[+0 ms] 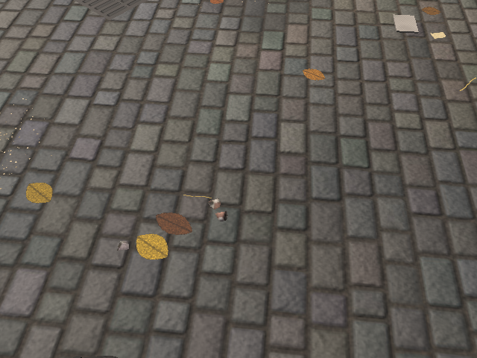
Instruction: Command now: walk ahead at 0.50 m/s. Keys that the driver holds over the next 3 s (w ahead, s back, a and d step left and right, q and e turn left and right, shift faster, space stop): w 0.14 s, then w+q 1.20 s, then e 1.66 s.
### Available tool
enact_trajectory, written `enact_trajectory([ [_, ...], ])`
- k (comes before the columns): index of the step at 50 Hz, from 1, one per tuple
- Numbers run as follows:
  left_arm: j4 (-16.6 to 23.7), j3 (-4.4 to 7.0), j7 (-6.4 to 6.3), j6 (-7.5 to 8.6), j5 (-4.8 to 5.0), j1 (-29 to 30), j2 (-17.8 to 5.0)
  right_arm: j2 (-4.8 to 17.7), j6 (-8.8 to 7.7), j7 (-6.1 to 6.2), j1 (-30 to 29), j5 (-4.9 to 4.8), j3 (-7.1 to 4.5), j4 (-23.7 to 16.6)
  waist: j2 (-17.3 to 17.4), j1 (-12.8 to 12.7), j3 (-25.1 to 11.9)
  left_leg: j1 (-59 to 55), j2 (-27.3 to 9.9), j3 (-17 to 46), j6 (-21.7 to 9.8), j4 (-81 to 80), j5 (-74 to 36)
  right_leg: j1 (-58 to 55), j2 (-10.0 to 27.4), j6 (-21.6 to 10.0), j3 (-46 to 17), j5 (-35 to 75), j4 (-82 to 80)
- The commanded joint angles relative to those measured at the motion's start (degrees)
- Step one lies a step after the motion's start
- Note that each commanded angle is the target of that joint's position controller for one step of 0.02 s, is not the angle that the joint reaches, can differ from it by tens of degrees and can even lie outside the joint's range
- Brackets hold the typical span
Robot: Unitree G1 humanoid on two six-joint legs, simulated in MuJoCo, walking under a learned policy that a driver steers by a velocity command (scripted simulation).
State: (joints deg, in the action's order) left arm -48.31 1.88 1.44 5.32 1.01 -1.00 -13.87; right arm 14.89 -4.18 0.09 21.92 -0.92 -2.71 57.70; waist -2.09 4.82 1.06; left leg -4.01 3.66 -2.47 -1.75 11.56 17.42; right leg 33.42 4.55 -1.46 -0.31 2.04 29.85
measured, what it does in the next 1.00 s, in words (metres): walks ahead, turning left: right foot, then left foot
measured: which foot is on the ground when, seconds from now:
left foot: down 0.00-0.08, up 0.10-0.58, down 0.60-1.00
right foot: up 0.00-0.04, down 0.06-0.62, up 0.64-1.00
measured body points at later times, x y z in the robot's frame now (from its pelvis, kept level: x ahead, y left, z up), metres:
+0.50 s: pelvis +0.28 -0.02 +0.00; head +0.31 -0.01 +0.45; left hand +0.26 +0.25 -0.14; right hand +0.48 -0.24 -0.11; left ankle +0.45 +0.14 -0.70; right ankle +0.18 -0.13 -0.74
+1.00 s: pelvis +0.56 +0.07 +0.01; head +0.59 +0.10 +0.45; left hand +0.67 +0.39 -0.08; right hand +0.72 -0.18 -0.10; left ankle +0.46 +0.12 -0.74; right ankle +0.81 +0.00 -0.69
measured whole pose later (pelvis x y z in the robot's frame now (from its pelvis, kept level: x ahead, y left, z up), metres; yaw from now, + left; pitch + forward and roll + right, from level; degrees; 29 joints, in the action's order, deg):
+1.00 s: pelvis +0.56 +0.07 +0.01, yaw +26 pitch +3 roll +0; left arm -42.9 3.1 0.4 6.2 0.0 -0.5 -15.8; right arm 15.7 -2.8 0.7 19.3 -1.4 -4.6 45.3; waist -2.3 4.4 1.5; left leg 5.6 6.5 8.9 -4.7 20.5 16.5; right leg 35.1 2.8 2.7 -5.3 3.1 30.5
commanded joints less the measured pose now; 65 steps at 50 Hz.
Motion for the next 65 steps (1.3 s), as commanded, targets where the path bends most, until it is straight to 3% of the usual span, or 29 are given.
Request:
enact_trajectory([
  [1,4.3,1.86,0.7,1.23,0.21,1.5,-7.1,10.4,0.65,0.49,0.5,-0.1,-2.32,-1.7,6.4,-4.0,0.8,-1.9,-18.4,7.2,-7.8,4.9,-34.4,-3.5,-1.9,-2.4,1.1,-5.9,-2.1],
  [3,-0.7,4.4,0.09,1.21,-0.25,-16.1,-12.2,8.3,1.11,0.51,-0.8,0.61,-1.33,-3.0,5.1,-12.0,-11.0,6.7,-13.2,3.0,-4.9,26.3,-40.1,-29.5,-1.0,-6.5,0.0,-4.2,-1.3],
  [4,-2.4,5.93,-0.22,0.81,-1.28,-24.4,-17.9,2.4,0.1,-0.1,5.1,0.98,0.55,-4.1,-6.2,-11.2,-20.4,30.7,-4.9,-0.6,-0.4,49.3,-19.7,-54.3,13.9,-15.2,-23.7,-10.8,-1.7],
  [5,-2.9,4.92,-0.14,0.45,-0.59,-25.7,-14.5,1.9,-1.29,-0.31,5.1,0.47,0.95,-3.2,-11.4,-11.6,-24.2,41.2,-0.1,6.1,0.1,60.3,14.6,-58.9,18.8,-18.2,-41.2,-16.7,-10.8],
  [6,-2.4,3.62,-0.17,0.51,-0.27,-21.4,-11.1,7.9,-2.42,-0.62,0.0,-1.28,-0.67,-4.7,-8.1,-11.4,-16.2,46.8,-3.8,9.3,-1.3,65.0,13.4,-52.7,16.8,-15.1,-34.9,-19.6,-12.4],
  [7,-0.9,3.02,-0.31,0.52,-0.49,-16.2,-9.3,8.7,-2.94,-0.57,-4.2,-2.02,-0.82,-5.9,-5.0,-9.8,-9.8,47.2,-7.1,7.5,-2.0,63.8,8.2,-44.0,14.8,-13.3,-26.7,-16.3,-13.7],
  [8,-0.5,2.26,-0.03,0.62,-0.99,-12.2,-6.9,8.1,-2.66,-0.17,-6.8,-1.28,-1.06,-6.0,-0.3,-8.2,-4.4,45.0,-9.4,6.5,-2.2,59.7,3.7,-35.0,12.0,-11.3,-19.6,-11.6,-16.4],
  [10,-0.5,1.96,0.16,1.36,-1.6,-9.2,-5.4,5.7,-0.9,0.12,-3.6,-0.83,-1.27,-4.9,-3.1,-4.8,-2.4,38.1,-12.0,7.6,-1.4,55.1,-0.8,-26.4,10.0,-10.6,-12.9,-7.8,-20.2],
  [15,-3.0,2.77,-0.97,2.08,-2.14,-12.1,-7.7,4.0,0.94,0.35,-7.4,-0.5,-1.61,-6.8,-0.8,-4.4,1.0,43.2,-11.2,9.7,0.4,45.8,-11.4,-24.6,9.0,-10.5,-2.2,0.3,-23.9],
  [24,-5.4,3.36,-2.64,0.03,-0.71,-18.1,-9.7,1.9,0.36,-2.53,-22.3,-0.1,-0.51,-14.1,0.7,-8.9,4.6,45.7,-9.1,2.5,-1.3,24.3,-19.8,-37.3,10.9,-7.5,8.0,6.0,-21.5],
  [27,-4.8,4.01,-3.07,-1.48,-0.36,-16.8,-11.5,3.5,0.51,-3.71,-21.9,-0.34,-1.2,-16.3,-1.3,-6.8,2.7,41.8,-6.2,-1.3,-3.7,23.4,-11.5,-41.5,12.3,-5.9,10.1,24.7,-13.9],
  [29,-3.7,4.37,-3.62,-2.53,-0.45,-15.3,-12.7,6.8,0.86,-3.81,-13.0,-0.53,-3.1,-15.1,-3.0,-1.4,-3.4,28.6,-1.5,-4.5,-6.3,23.3,-7.5,-40.2,11.1,-4.2,11.9,40.7,0.4],
  [30,-3.1,4.09,-3.83,-2.73,-0.39,-14.8,-12.4,10.2,1.0,-3.16,-3.7,-0.71,-5.06,-12.9,-1.3,3.4,-8.3,14.1,0.0,-3.0,-8.6,19.7,-10.5,-33.4,8.5,-2.1,13.1,36.4,13.5],
  [31,-1.4,2.88,-3.62,-1.95,-2.03,-16.5,-9.3,15.9,1.61,-1.68,3.3,-0.74,-6.68,-11.7,9.2,4.0,-14.2,-3.1,-11.6,15.3,-12.8,19.4,-12.2,-17.3,4.5,0.5,13.3,7.5,32.4],
  [32,1.3,0.73,-2.36,0.42,-1.74,-20.1,-2.7,18.3,1.04,-1.91,1.1,-0.59,-6.58,-13.3,18.4,-1.5,-21.3,-19.1,-23.6,49.5,-25.0,8.8,-1.7,5.1,-8.6,3.1,2.8,-35.7,50.2],
  [33,2.1,1.98,-1.37,2.8,0.58,-13.1,-8.6,13.1,0.72,-1.98,2.0,-0.03,-5.15,-13.5,10.4,2.3,-20.0,-19.1,-22.3,47.2,-21.6,5.1,0.0,11.9,-5.1,1.2,-6.1,-33.9,52.5],
  [34,3.6,2.2,-0.99,3.87,1.87,-9.3,-9.6,10.4,0.22,-1.76,-0.5,0.09,-4.51,-13.7,7.9,1.8,-12.6,-12.6,-20.4,37.9,-19.0,5.2,-3.6,14.4,-2.5,-0.3,-5.2,-28.8,49.7],
  [36,2.7,2.82,-1.94,3.54,-0.71,-8.6,-9.4,6.8,-0.2,-1.77,-8.1,0.07,-3.37,-15.5,0.0,-3.1,-5.1,3.7,-15.4,26.0,-15.4,3.7,-15.1,7.2,1.8,0.1,-4.4,-21.8,38.9],
  [40,4.1,2.99,-2.13,1.15,-1.8,-9.4,-7.6,8.7,-0.37,-0.57,-8.5,0.24,-3.68,-16.6,2.9,-5.9,-2.7,15.0,-12.6,19.9,-16.0,0.6,-25.1,1.4,2.2,3.8,-3.2,-17.4,28.9],
  [46,8.7,1.9,-1.49,1.34,-1.27,2.9,-5.0,10.2,0.61,0.81,-3.4,-0.39,-4.16,-15.8,6.3,-1.3,-0.9,18.5,-8.0,16.0,-10.9,1.7,-18.6,-3.2,-3.0,5.0,-1.5,3.4,4.1],
  [51,10.8,2.72,-0.39,2.47,-0.55,5.3,-8.2,9.5,1.39,1.26,-0.8,-0.64,-4.09,-14.9,7.9,-1.2,-0.9,10.7,-11.5,23.9,-9.6,8.3,-14.8,-4.9,-4.2,2.9,-4.2,-0.8,-2.9],
  [54,8.6,4.22,-0.64,3.42,-1.01,-5.1,-11.1,8.1,1.71,1.26,-3.0,-0.25,-3.6,-16.2,9.2,-6.9,-5.7,11.0,-8.7,24.6,-6.9,18.7,-21.9,-19.7,-3.7,-0.9,-3.2,-4.1,-6.2],
  [55,7.8,5.03,-1.1,3.51,-2.0,-13.7,-13.9,5.2,1.5,0.93,-3.6,0.52,-2.42,-17.5,4.9,-10.8,-13.6,17.8,-5.3,20.5,-4.9,33.1,-16.5,-34.7,4.7,-4.5,-10.6,-6.2,-4.1],
  [56,5.9,6.19,-1.13,2.61,-2.48,-20.0,-18.0,1.6,0.97,0.91,4.6,-1.03,-1.38,-18.8,-13.2,-8.1,-21.7,39.1,3.1,12.9,-0.6,52.3,10.0,-55.6,17.9,-13.8,-35.5,-16.9,-7.3],
  [57,6.3,5.13,-0.8,2.23,-0.96,-19.5,-13.3,6.7,0.86,0.99,5.3,-1.48,-1.87,-17.9,-13.0,-8.5,-19.8,47.2,-1.0,13.8,-0.1,61.2,16.4,-55.1,20.3,-13.6,-44.5,-28.8,-11.1],
  [58,7.3,4.07,-1.01,1.81,-0.76,-16.7,-9.4,10.5,1.17,0.95,-0.2,-1.35,-2.92,-18.3,-6.5,-9.8,-11.8,49.6,-3.5,13.4,0.3,63.9,11.2,-47.9,17.9,-11.1,-36.0,-30.2,-12.3],
  [60,7.3,3.16,-1.01,1.01,-1.61,-11.7,-7.2,9.5,1.57,0.92,-6.6,0.1,-3.18,-19.9,-0.3,-8.2,-2.4,46.7,-7.1,10.6,0.5,60.0,4.2,-33.4,12.5,-8.2,-21.9,-17.5,-15.2],
  [62,6.7,2.93,-1.07,1.35,-1.83,-10.3,-6.6,7.4,2.2,0.34,-4.8,-0.75,-3.16,-20.2,-4.4,-5.8,-1.3,42.3,-9.7,9.9,0.6,57.2,1.5,-27.6,10.5,-8.3,-15.1,-11.9,-18.0],
  [65,5.5,3.63,-1.07,1.91,-1.19,-10.8,-8.2,5.2,3.0,0.13,-7.0,-0.68,-2.7,-21.9,-3.0,-5.5,-0.1,44.3,-10.7,8.6,1.4,52.3,-1.3,-26.4,10.7,-9.7,-8.5,-6.2,-20.9],
])
Next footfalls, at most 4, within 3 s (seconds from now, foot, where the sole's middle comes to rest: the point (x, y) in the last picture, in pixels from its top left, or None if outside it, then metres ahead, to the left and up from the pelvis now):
0.06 right None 0.22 -0.13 -0.77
0.60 left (187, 354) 0.50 0.13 -0.77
1.10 right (210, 243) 0.84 0.05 -0.77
1.56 left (98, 243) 0.87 0.41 -0.77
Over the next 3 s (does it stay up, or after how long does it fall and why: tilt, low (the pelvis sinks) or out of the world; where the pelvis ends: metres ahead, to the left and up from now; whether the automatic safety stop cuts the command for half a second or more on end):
stays up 0.88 0.21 0.00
